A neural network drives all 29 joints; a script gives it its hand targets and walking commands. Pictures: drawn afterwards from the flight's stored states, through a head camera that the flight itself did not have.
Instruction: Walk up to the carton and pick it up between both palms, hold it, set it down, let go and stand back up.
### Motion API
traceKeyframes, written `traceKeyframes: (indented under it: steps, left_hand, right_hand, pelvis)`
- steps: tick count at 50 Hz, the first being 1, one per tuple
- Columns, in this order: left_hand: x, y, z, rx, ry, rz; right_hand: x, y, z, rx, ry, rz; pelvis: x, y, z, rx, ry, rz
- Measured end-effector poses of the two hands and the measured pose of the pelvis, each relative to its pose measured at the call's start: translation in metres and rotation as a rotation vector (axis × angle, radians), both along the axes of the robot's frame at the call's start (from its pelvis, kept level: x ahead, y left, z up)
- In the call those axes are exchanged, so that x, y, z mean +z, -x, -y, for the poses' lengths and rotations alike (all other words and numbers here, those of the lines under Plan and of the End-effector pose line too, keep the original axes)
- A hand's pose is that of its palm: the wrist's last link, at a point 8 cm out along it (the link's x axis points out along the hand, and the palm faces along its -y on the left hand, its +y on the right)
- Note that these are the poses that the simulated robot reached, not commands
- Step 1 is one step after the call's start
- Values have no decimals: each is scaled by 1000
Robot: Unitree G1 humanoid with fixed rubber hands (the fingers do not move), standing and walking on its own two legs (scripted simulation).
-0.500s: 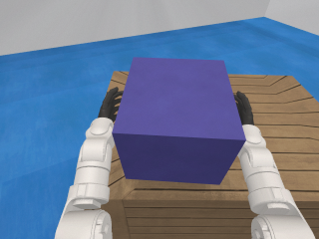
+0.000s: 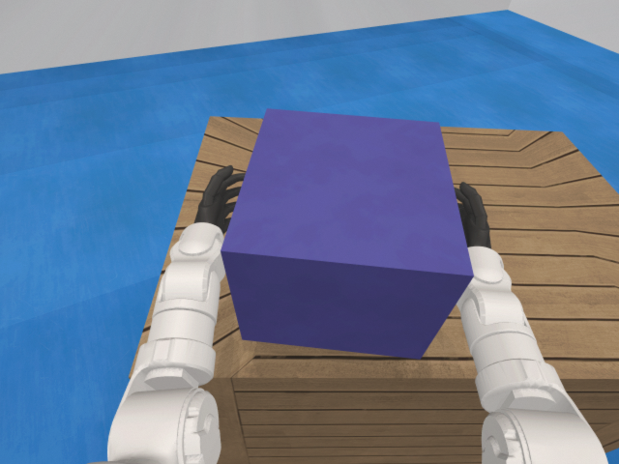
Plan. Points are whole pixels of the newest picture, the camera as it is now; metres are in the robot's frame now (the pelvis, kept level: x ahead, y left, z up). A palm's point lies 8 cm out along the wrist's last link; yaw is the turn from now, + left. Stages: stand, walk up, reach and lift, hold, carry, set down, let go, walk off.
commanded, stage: set down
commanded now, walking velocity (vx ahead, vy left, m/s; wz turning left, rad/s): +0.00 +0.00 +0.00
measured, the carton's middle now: (341, 230) +0.41 -0.03 +0.09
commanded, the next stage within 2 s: none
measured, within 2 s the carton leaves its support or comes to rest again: rests again in 1.56 s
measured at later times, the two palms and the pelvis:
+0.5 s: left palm (223, 222) +0.41 +0.14 +0.09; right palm (467, 255) +0.36 -0.20 +0.09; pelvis +0.02 +0.00 +0.00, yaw +0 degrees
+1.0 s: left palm (233, 225) +0.44 +0.13 +0.06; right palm (465, 267) +0.36 -0.21 +0.06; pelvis +0.03 +0.00 +0.00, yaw +0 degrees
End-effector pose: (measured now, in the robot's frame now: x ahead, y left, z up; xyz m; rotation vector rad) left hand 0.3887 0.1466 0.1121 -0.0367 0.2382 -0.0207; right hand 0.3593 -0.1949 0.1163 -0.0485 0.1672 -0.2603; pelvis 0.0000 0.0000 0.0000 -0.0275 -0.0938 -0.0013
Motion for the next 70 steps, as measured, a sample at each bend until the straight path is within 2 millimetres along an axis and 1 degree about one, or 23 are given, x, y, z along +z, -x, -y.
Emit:
traceKeyframes:
  steps: [13, 23, 33, 36, 41, 48, 55, 61, 70]
  left_hand:
    - [-9, -22, 6, -34, -17, -13]
    - [-21, -25, 8, -77, -42, -33]
    - [-22, -27, 11, -99, -42, -27]
    - [-26, -30, 11, -111, -29, -46]
    - [-39, -34, 12, -128, -21, -88]
    - [-49, -44, 17, -152, -62, -92]
    - [-50, -52, 18, -156, -68, -66]
    - [-52, -53, 17, -156, -68, -67]
    - [-62, -47, 16, -159, -67, -79]
  right_hand:
    - [-10, -13, 6, -28, -6, -15]
    - [-26, -3, 6, -64, -21, -38]
    - [-24, 0, 8, -80, -22, -31]
    - [-27, 1, 8, -86, -6, -52]
    - [-40, 3, 8, -103, 0, -96]
    - [-52, -1, 12, -120, -3, -109]
    - [-51, -9, 12, -121, 5, -87]
    - [-54, -9, 12, -122, 6, -89]
    - [-63, -2, 10, -126, -4, -100]
  pelvis:
    - [0, -17, -1, -1, 1, -29]
    - [1, -21, -2, -1, 2, -38]
    - [0, -21, -2, -1, 2, -42]
    - [0, -20, -2, -1, 2, -42]
    - [0, -21, -2, -1, 2, -51]
    - [1, -27, -2, -2, 1, -93]
    - [1, -32, -2, -4, 1, -136]
    - [1, -33, -3, -4, 2, -139]
    - [0, -32, -2, -4, 1, -142]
